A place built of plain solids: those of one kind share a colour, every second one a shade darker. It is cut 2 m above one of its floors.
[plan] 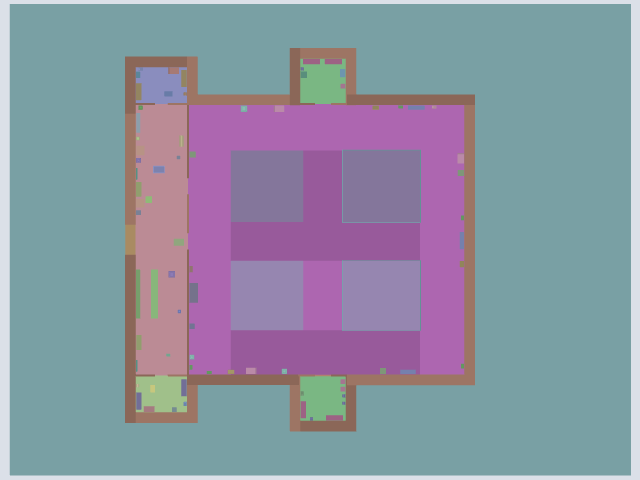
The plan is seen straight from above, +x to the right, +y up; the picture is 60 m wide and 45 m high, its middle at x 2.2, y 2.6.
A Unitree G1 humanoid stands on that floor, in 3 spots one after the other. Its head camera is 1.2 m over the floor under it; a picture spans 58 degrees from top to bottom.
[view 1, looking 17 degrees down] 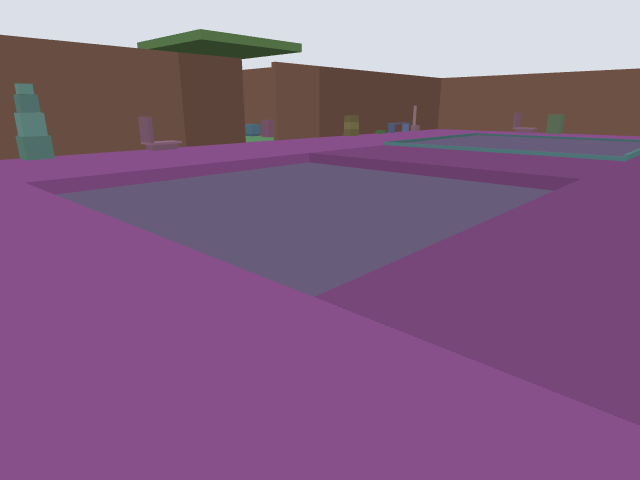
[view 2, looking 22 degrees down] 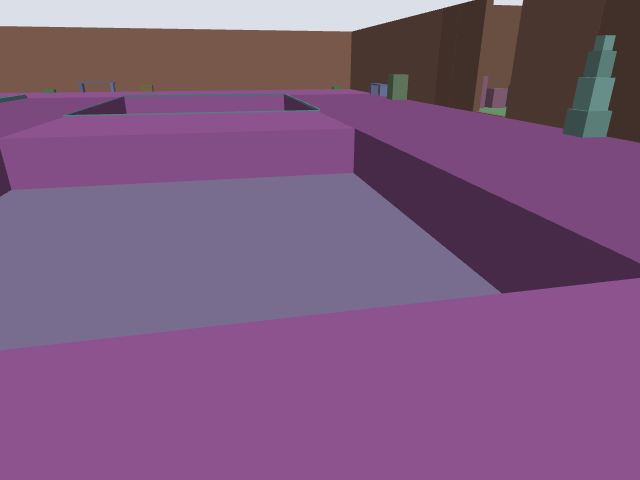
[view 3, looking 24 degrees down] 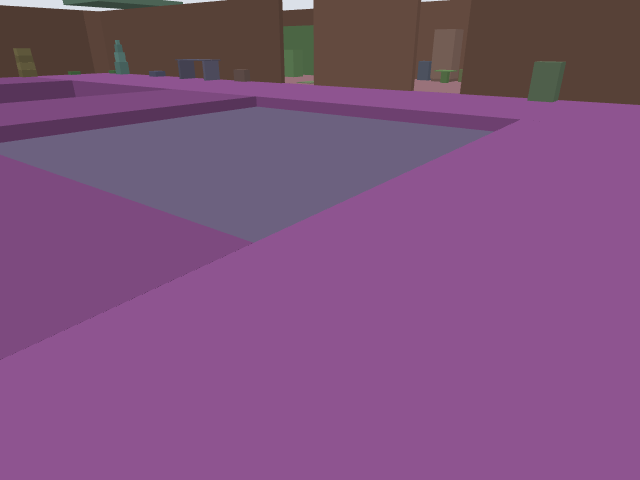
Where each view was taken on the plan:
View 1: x -8.07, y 2.47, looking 43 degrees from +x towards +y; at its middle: step_tier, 5.00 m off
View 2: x -8.07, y -3.28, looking -12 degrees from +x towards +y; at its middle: step_tier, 5.66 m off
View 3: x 2.48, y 12.95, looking -143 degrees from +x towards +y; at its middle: floor_gang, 2.95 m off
